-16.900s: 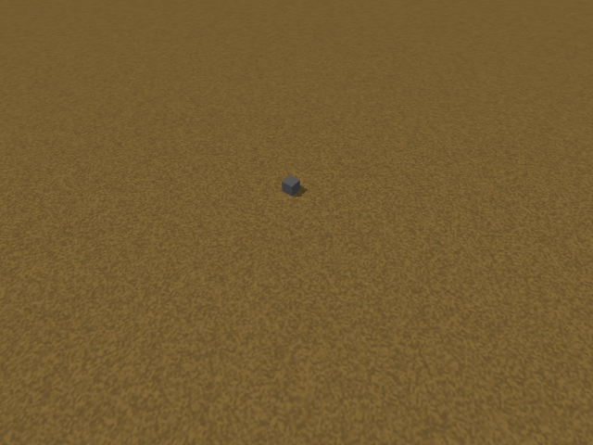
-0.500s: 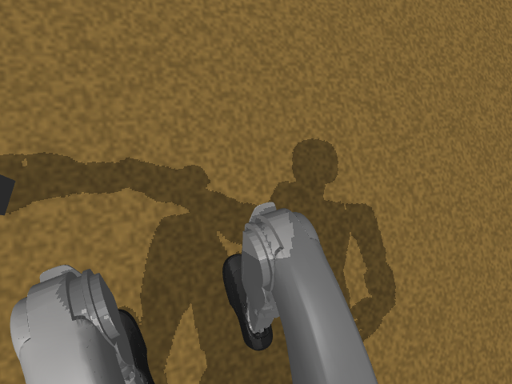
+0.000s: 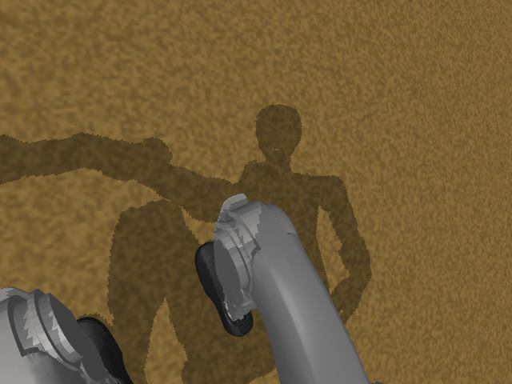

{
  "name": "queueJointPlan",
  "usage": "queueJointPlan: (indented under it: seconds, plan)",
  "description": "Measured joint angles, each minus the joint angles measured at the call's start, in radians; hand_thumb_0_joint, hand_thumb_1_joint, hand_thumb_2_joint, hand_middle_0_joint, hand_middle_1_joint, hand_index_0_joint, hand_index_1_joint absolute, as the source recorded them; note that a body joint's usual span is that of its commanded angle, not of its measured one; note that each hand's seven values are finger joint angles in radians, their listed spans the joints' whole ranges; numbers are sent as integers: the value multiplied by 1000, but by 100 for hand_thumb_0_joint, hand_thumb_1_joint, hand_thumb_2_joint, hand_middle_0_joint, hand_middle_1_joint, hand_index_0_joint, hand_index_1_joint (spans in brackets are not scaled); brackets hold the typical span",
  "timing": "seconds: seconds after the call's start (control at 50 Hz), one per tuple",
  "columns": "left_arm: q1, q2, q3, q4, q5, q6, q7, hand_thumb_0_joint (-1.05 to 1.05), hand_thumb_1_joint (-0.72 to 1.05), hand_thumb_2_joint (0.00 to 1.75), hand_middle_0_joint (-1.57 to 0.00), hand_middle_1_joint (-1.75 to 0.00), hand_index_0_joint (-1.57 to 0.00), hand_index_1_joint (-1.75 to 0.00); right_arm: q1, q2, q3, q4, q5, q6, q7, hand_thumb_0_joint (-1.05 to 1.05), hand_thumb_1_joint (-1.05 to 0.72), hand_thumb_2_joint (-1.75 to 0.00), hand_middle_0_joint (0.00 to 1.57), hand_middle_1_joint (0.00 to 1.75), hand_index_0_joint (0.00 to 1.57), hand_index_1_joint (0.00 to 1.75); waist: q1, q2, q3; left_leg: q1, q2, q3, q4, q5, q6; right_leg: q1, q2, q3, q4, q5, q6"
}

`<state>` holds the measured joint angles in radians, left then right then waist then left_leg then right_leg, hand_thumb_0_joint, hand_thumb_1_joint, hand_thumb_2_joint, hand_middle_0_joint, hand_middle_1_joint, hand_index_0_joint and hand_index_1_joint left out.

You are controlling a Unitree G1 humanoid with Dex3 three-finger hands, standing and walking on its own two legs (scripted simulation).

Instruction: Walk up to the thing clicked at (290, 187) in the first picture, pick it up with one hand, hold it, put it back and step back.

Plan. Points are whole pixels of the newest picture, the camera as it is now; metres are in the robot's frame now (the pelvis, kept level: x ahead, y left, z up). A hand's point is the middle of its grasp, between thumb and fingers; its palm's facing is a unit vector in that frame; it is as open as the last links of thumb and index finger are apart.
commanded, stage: rest palm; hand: left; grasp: from above
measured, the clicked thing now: out of the picture +0.45 +0.34 -0.30
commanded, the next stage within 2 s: close in 1.18 s
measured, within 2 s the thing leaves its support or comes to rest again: neither
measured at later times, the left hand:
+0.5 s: hand out of the picture +0.45 +0.31 -0.25, palm faces -0.08 -0.47 -0.88, open 12.3 cm
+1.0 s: hand out of the picture +0.45 +0.32 -0.27, palm faces -0.08 -0.46 -0.89, open 11.8 cm
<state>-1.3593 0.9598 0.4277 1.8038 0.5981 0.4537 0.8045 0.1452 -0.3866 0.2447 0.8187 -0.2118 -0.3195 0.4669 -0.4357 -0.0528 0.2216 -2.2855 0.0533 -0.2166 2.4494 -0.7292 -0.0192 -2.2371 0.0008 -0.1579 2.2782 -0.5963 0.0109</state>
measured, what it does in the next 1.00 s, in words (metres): stands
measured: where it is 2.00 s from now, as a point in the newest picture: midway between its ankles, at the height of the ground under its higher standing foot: (176, 342)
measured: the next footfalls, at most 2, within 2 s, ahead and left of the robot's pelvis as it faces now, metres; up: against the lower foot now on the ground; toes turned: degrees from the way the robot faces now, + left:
none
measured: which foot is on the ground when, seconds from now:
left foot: down 0.00-1.00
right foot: down 0.00-1.00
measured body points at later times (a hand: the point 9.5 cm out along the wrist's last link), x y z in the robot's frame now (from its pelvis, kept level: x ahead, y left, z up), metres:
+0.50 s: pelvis +0.00 +0.01 -0.01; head +0.31 +0.09 +0.31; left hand +0.46 +0.33 -0.20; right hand +0.00 -0.25 -0.06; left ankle +0.06 +0.13 -0.30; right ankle +0.12 -0.11 -0.30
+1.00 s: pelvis +0.00 +0.01 -0.01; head +0.31 +0.10 +0.30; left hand +0.45 +0.34 -0.22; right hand -0.01 -0.23 -0.06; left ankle +0.06 +0.13 -0.30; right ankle +0.12 -0.11 -0.30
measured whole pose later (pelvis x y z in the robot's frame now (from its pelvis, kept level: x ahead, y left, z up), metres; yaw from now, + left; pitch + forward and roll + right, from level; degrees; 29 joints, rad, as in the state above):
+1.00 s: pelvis +0.00 +0.01 -0.01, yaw -2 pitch +28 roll -14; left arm -1.31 1.00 0.36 1.83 0.56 0.37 0.82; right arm 0.11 -0.41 0.33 0.74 -0.21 -0.35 0.48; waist -0.44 -0.12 0.27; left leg -2.30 0.03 -0.26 2.52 -0.74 -0.01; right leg -2.22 0.00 -0.19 2.31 -0.61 0.03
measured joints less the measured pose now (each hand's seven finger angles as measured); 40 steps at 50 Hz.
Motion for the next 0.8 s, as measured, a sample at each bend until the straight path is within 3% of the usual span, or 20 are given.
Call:
queueJointPlan:
  seconds: [0.08, 0.16, 0.28, 0.4, 0.5, 0.8]
  plan:
    - [21, -6, -6, -15, -15, -3, -15, 0, -28, 79, -35, -80, -34, -82, -2, 11, 9, -5, 3, 1, 0, 0, -92, -90, 19, 30, 20, 30, 13, -9, 0, -9, -3, 0, 2, 9, 2, -4, -2, 0, 0, 7, 2]
    - [32, -16, -29, -22, -7, -14, -24, 0, -27, 79, -35, -78, -34, -81, -12, 21, 11, -1, 6, -3, 1, 0, -92, -91, 19, 30, 20, 30, 22, -16, -6, -13, -10, -2, 7, 13, 2, -2, -7, -1, 4, 5, 2]
    - [30, -22, -58, 11, -12, -32, -6, 0, -26, 80, -35, -76, -33, -79, -29, 21, 9, -3, 11, -20, 2, 0, -92, -91, 19, 30, 20, 30, 24, -17, -16, -12, -17, -8, 16, 5, 2, 7, -11, -6, 9, -7, 4]
    - [22, -17, -56, 37, -30, -46, 10, 0, -25, 80, -35, -78, -33, -81, -47, -1, 26, -26, 4, -32, 5, 0, -92, -91, 19, 30, 19, 30, 10, -27, -9, -8, -20, -19, 25, -6, 2, 17, -12, -15, 13, -17, 7]
    - [20, -6, -46, 32, -16, -55, 21, 0, -24, 79, -35, -79, -34, -82, -54, -13, 35, -43, 2, -32, 7, 0, -92, -91, 19, 30, 19, 30, 2, -43, 8, -10, -19, -28, 35, -10, 3, 19, -8, -22, 14, -16, 10]
    - [42, 27, -52, 12, -35, -69, 20, 0, -20, 75, -36, -78, -36, -80, -39, -16, 70, -72, -2, -23, 19, 0, -92, -91, 19, 30, 19, 30, 0, -62, 46, -18, -22, -38, 58, -9, 8, 18, -6, -28, 25, -12, 17]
